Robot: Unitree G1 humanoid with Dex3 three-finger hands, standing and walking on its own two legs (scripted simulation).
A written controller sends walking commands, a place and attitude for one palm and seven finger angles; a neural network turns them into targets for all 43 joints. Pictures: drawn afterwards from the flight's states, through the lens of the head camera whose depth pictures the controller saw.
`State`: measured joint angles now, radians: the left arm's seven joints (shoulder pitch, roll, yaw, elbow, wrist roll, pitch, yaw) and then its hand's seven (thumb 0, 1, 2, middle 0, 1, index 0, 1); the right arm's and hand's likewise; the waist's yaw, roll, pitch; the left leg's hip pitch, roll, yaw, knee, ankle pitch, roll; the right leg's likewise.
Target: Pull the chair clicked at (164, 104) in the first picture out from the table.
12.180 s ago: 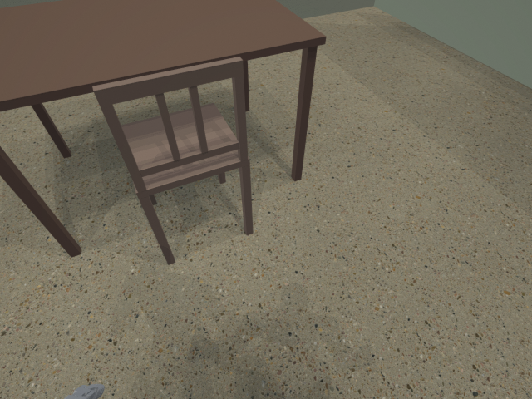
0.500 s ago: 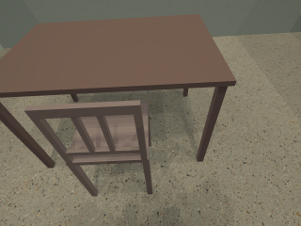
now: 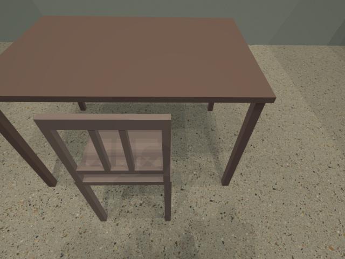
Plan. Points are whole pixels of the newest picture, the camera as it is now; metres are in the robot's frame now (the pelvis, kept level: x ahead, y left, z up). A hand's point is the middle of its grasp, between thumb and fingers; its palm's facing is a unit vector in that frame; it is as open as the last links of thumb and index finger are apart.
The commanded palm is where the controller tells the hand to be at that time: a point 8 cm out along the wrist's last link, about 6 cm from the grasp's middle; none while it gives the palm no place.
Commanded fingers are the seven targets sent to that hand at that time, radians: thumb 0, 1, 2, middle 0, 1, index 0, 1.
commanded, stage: come to a stop and stand still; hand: left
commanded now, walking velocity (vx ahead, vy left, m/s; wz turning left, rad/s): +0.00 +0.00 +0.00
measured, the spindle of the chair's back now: (100, 150) +0.46 +0.28 -0.11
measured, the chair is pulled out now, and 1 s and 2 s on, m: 0.00 0.00 0.00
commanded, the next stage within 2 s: look again from close up in 0.18 s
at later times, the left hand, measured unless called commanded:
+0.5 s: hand out of the picture -0.02 +0.18 -0.18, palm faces +0.01 -0.98 -0.21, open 7.4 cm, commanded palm none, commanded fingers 0.00 0.90 0.90 -0.20 -0.30 -0.20 -0.30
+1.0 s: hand out of the picture -0.02 +0.16 -0.18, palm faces +0.01 -0.98 -0.18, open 7.4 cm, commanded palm none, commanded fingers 0.00 0.90 0.90 -0.20 -0.30 -0.20 -0.30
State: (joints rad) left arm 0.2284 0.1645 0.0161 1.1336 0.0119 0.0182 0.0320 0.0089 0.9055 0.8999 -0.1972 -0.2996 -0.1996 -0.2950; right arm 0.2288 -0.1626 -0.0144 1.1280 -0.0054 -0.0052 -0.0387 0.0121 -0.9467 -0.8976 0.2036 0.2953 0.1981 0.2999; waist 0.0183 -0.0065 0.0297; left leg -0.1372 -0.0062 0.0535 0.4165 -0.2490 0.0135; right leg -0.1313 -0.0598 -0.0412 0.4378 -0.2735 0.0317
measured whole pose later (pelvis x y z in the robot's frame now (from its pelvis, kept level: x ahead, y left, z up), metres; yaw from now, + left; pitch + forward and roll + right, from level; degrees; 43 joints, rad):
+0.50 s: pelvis -0.02 +0.01 -0.01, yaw +0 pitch -2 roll +0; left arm 0.30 0.15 -0.01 1.10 0.01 0.00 0.03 0.01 0.90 0.90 -0.20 -0.30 -0.20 -0.30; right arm 0.30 -0.17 0.02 1.06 -0.01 -0.01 -0.02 0.01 -0.92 -0.90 0.20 0.30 0.20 0.30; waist 0.00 0.03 0.04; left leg -0.21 0.00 0.06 0.54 -0.29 0.03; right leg -0.20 -0.06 -0.04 0.53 -0.30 0.03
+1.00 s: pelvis -0.02 -0.01 +0.00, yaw -1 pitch -2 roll +1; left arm 0.29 0.14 -0.02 1.11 0.01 -0.01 0.03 0.01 0.90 0.90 -0.20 -0.30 -0.20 -0.30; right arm 0.27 -0.15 0.02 1.13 -0.01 -0.02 -0.02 0.00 -0.91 -0.90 0.20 0.29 0.20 0.30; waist 0.01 0.00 0.04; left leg -0.18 0.01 0.06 0.44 -0.24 0.00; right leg -0.18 -0.04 -0.03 0.47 -0.26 0.02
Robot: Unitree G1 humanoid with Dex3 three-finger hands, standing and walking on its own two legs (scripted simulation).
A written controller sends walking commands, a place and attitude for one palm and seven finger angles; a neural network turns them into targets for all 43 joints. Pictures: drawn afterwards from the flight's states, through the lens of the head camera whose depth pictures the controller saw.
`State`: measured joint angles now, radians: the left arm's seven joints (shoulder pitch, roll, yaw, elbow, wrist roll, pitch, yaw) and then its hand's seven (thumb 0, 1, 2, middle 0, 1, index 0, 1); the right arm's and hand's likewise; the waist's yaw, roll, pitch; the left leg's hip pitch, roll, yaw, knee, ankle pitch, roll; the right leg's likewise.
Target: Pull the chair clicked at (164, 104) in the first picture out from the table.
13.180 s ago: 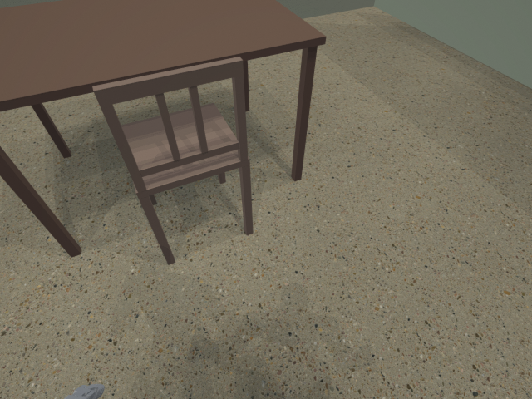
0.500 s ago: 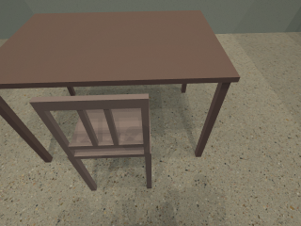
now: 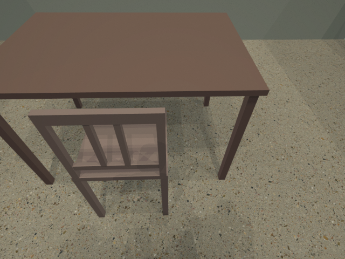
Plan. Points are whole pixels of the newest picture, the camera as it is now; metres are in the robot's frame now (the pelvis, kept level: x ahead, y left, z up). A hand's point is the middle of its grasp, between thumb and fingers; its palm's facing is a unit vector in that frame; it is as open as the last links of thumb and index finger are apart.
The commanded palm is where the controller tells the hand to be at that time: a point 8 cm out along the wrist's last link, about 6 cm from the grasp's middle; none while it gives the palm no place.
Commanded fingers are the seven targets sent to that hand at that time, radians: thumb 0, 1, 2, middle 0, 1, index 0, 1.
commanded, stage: shuffle to correct the standing spot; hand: left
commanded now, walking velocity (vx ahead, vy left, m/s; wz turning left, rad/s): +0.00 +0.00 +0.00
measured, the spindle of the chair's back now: (96, 145) +0.48 +0.30 -0.11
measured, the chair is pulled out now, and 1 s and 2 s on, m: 0.00 0.00 0.00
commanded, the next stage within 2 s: come to a stop and stand still in 0.30 s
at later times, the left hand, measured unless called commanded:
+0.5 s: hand out of the picture +0.00 +0.16 -0.19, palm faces +0.10 -0.98 -0.18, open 7.4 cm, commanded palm none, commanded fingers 0.00 0.90 0.90 -0.20 -0.30 -0.20 -0.30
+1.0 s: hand out of the picture +0.07 +0.20 -0.17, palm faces +0.08 -0.95 -0.30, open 7.4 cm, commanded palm none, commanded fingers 0.00 0.90 0.90 -0.20 -0.30 -0.20 -0.30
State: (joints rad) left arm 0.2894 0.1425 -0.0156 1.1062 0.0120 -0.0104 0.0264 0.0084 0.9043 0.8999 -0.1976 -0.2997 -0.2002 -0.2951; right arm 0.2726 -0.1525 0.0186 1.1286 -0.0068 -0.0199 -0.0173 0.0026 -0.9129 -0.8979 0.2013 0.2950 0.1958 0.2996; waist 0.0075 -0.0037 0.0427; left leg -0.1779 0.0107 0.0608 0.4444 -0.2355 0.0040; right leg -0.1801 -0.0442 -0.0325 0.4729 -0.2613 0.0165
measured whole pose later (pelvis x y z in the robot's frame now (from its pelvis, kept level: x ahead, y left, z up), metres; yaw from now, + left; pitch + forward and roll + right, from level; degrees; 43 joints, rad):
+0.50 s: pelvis +0.06 -0.01 -0.02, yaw +3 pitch +0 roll +1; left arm 0.36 0.15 0.02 1.13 0.02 -0.02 0.02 0.01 0.90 0.90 -0.20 -0.30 -0.20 -0.29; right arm 0.33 -0.13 0.01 1.13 -0.02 -0.04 -0.03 0.00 -0.91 -0.90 0.20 0.30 0.20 0.30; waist 0.01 -0.02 0.03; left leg -0.21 0.01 0.01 0.61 -0.40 -0.01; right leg -0.18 -0.05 -0.08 0.62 -0.44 0.01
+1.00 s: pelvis +0.02 -0.01 -0.02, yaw +3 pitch +0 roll +0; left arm 0.26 0.21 0.02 0.90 0.03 -0.01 0.05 0.01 0.90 0.90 -0.20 -0.30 -0.20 -0.30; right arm 0.19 -0.22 -0.05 0.92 -0.02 0.02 -0.02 0.00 -0.91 -0.90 0.20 0.30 0.20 0.30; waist 0.00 0.04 0.05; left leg -0.32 0.03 0.04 0.71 -0.41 0.01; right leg -0.25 -0.03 -0.09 0.66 -0.40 -0.01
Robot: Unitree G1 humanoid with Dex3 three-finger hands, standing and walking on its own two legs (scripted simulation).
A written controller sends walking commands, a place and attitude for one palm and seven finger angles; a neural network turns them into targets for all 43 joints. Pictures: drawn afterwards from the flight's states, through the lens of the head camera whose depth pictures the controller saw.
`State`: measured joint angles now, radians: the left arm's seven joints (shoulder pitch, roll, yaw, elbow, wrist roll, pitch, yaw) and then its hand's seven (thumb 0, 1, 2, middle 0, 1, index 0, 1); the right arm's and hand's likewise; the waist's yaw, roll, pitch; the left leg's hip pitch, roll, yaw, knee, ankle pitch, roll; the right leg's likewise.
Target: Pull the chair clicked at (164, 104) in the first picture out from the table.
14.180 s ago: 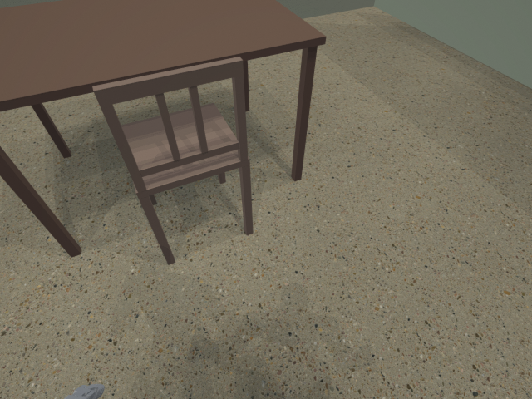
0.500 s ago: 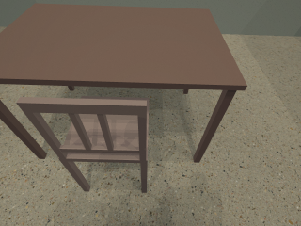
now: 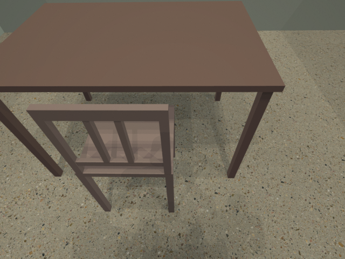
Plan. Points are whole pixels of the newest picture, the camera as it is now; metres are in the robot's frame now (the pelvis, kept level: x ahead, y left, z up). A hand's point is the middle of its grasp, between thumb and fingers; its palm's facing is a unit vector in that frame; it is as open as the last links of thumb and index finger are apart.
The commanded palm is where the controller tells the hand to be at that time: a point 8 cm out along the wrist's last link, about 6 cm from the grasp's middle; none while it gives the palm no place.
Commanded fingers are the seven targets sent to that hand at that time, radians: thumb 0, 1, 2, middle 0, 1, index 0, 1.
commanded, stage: come to a stop and stand still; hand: left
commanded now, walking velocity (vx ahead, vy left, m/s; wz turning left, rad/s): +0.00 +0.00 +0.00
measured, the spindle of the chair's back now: (98, 141) +0.47 +0.29 -0.09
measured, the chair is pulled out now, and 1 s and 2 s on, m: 0.00 0.00 0.00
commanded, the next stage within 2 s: look again from close up in 0.68 s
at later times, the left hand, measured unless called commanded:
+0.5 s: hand out of the picture -0.08 +0.22 -0.16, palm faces +0.01 -0.98 -0.19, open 7.4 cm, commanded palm none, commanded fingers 0.00 0.90 0.90 -0.20 -0.30 -0.20 -0.30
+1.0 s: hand out of the picture -0.09 +0.19 -0.16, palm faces +0.03 -0.99 -0.14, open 7.4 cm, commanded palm none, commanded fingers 0.00 0.90 0.90 -0.20 -0.30 -0.20 -0.30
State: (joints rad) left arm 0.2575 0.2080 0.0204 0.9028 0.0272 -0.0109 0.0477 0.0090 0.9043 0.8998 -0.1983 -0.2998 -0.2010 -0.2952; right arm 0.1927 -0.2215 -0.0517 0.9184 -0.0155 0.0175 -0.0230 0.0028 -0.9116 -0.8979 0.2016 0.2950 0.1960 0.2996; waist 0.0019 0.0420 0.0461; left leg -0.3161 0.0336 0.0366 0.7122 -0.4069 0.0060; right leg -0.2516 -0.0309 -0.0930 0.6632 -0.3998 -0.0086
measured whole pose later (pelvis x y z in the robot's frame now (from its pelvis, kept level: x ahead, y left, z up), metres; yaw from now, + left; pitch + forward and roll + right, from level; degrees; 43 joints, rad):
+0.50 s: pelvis -0.06 +0.04 +0.01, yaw -1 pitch -2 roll -1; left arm 0.37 0.18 0.01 0.99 0.03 0.03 0.03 0.01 0.90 0.90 -0.20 -0.30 -0.20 -0.30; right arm 0.29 -0.17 -0.02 1.02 -0.02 0.03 0.00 0.00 -0.92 -0.90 0.20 0.30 0.20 0.30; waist 0.00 -0.01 0.03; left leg -0.30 -0.02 0.07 0.51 -0.19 0.07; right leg -0.24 -0.06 -0.05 0.49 -0.23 0.03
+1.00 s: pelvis -0.07 +0.04 +0.01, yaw -1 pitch -1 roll -1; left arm 0.37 0.11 0.01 1.06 0.03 0.00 0.04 0.01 0.90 0.90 -0.20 -0.30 -0.20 -0.30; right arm 0.30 -0.12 -0.02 1.10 -0.01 0.02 -0.01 0.00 -0.91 -0.90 0.20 0.30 0.20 0.30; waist 0.00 -0.01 0.03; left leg -0.32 -0.03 0.07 0.50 -0.18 0.07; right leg -0.27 -0.05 -0.03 0.49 -0.22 0.04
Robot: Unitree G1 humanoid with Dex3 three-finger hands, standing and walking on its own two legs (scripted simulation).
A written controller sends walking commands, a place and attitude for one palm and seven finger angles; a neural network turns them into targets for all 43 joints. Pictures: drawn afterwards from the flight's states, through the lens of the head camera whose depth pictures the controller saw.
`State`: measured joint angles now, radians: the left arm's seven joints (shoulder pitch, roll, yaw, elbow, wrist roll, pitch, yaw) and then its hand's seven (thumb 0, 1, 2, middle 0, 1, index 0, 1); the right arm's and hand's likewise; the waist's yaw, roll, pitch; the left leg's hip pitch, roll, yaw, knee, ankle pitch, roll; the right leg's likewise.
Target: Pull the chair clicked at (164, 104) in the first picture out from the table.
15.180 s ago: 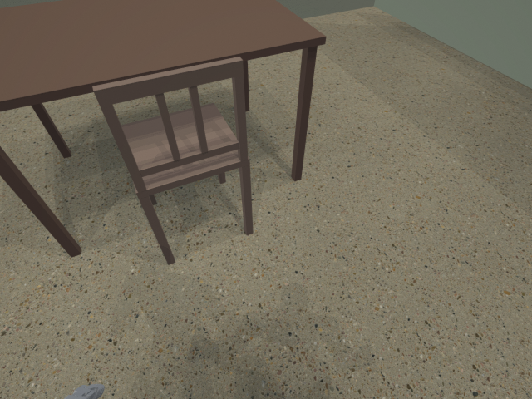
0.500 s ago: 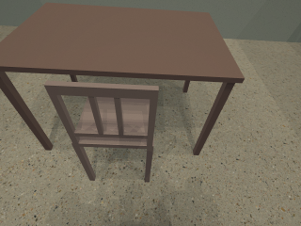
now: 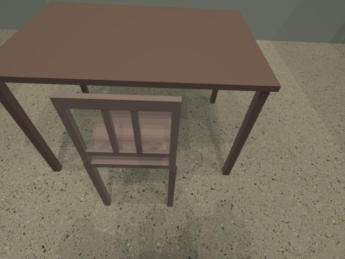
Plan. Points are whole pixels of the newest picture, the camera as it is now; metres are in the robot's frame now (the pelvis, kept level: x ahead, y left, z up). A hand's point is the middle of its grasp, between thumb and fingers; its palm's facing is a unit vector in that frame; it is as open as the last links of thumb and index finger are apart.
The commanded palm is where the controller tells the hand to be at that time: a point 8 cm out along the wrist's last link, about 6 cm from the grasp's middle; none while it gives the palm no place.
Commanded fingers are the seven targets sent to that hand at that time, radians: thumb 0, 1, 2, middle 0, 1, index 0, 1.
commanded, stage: look again from close up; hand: left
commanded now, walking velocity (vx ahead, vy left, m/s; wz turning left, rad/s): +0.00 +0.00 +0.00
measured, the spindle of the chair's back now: (111, 131) +0.53 +0.25 -0.10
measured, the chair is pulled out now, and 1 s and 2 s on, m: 0.00 0.00 0.00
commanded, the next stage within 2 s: shuffle to correct the standing spot in 1.04 s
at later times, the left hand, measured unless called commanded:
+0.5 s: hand out of the picture +0.02 +0.15 -0.17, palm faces +0.02 -0.99 -0.17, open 7.4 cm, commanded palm none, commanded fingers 0.00 0.90 0.90 -0.20 -0.30 -0.20 -0.30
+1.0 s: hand out of the picture +0.04 +0.15 -0.17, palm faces +0.01 -0.99 -0.17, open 7.4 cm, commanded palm none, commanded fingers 0.00 0.90 0.90 -0.20 -0.30 -0.20 -0.30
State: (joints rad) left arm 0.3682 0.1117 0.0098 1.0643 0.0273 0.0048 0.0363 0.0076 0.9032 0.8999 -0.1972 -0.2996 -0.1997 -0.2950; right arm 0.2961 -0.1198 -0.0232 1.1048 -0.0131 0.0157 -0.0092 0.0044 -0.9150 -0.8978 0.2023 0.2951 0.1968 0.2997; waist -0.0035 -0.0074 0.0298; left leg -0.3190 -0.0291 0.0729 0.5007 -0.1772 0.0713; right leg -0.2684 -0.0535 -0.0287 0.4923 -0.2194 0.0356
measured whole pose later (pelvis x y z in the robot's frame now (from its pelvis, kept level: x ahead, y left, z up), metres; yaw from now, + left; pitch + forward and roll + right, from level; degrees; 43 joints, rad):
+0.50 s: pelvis +0.03 -0.01 +0.01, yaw -1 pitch -1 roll +0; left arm 0.31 0.13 0.00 1.09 0.02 -0.01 0.04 0.01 0.90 0.90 -0.20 -0.30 -0.20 -0.29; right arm 0.25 -0.15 -0.01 1.13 -0.01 0.00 -0.01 0.01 -0.92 -0.90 0.20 0.29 0.20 0.30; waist 0.00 -0.01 0.05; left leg -0.23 -0.03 0.08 0.44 -0.19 0.06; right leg -0.19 -0.05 -0.02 0.44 -0.23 0.04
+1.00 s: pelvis +0.05 -0.01 +0.01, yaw -1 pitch -1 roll +0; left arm 0.31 0.13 0.00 1.11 0.02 -0.01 0.04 0.01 0.90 0.90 -0.20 -0.30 -0.20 -0.29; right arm 0.25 -0.14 0.00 1.16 0.00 -0.01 -0.02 0.00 -0.92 -0.90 0.20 0.30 0.20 0.30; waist 0.00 -0.01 0.04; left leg -0.18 -0.04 0.08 0.41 -0.21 0.06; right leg -0.14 -0.06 -0.02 0.41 -0.25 0.04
